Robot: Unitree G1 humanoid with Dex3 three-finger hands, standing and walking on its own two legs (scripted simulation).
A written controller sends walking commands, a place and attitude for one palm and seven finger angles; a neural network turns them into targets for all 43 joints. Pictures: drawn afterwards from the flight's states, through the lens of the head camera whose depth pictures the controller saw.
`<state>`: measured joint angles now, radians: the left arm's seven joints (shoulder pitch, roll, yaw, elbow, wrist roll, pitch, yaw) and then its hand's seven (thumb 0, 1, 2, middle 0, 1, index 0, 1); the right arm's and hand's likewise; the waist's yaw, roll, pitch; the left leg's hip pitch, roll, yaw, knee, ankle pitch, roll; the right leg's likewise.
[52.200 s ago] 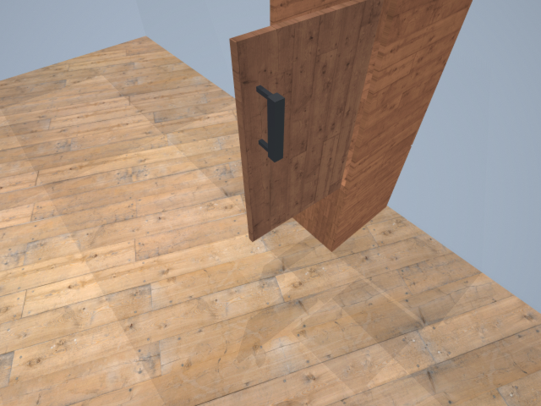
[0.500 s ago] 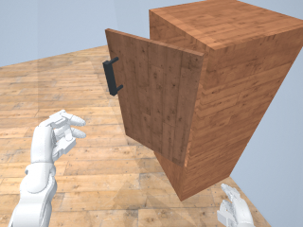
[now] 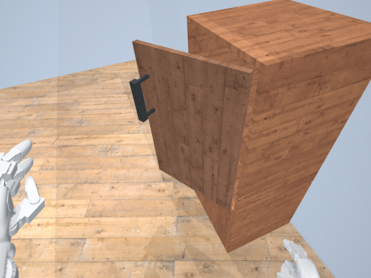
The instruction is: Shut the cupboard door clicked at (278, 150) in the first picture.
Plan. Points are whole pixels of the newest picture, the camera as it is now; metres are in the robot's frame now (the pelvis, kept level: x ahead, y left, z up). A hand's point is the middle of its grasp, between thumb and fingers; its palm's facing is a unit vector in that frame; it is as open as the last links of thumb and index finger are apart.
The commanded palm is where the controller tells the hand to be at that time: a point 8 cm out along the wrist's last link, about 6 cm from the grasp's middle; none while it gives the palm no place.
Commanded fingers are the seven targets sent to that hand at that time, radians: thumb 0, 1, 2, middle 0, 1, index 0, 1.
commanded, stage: draw the hand back to the body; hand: left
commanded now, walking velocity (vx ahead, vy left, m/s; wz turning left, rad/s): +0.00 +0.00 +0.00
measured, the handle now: (144, 98) +0.61 +0.22 +0.08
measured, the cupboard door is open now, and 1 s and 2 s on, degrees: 30 30 30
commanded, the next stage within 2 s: step back with the hand held close in 0.22 s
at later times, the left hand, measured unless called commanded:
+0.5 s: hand (45, 196) +0.19 +0.26 +0.16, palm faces +0.44 -0.78 -0.44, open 7.4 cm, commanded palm +0.13 +0.30 +0.17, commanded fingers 0.00 0.90 0.90 -0.20 -0.30 -0.20 -0.30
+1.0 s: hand out of the picture +0.11 +0.30 +0.16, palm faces +0.46 -0.76 -0.46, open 7.4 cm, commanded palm +0.05 +0.33 +0.17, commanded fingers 0.00 0.90 0.90 -0.20 -0.30 -0.20 -0.30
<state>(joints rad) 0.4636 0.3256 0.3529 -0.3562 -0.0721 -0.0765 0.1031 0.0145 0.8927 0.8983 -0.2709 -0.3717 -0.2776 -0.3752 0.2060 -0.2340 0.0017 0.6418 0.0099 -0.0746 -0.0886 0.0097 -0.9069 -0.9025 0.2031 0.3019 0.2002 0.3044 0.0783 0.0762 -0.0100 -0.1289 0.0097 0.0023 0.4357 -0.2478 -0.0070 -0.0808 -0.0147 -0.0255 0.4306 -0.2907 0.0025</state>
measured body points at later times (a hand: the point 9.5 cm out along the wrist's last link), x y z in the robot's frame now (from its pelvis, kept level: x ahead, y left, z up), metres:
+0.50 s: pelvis -0.01 +0.00 +0.00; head -0.02 -0.03 +0.45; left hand +0.16 +0.30 +0.19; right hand +0.18 -0.23 -0.09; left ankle +0.00 +0.13 -0.74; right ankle -0.03 -0.12 -0.74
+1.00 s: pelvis -0.09 +0.02 -0.01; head -0.09 +0.03 +0.44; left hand +0.08 +0.33 +0.18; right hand +0.09 -0.21 -0.09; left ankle +0.00 +0.13 -0.74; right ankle -0.03 -0.12 -0.74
